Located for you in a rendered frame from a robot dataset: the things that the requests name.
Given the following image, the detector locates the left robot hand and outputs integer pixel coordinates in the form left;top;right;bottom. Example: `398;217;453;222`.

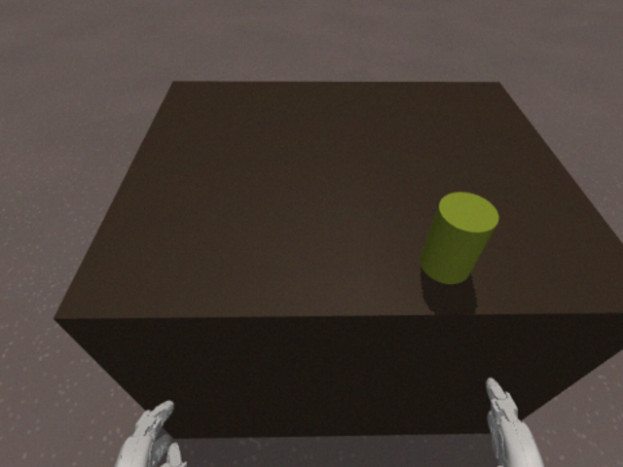
115;400;187;467

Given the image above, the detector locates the can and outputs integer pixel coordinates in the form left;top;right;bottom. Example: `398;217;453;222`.
420;192;499;284

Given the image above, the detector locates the right robot hand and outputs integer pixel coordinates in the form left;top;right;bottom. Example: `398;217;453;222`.
486;377;544;467

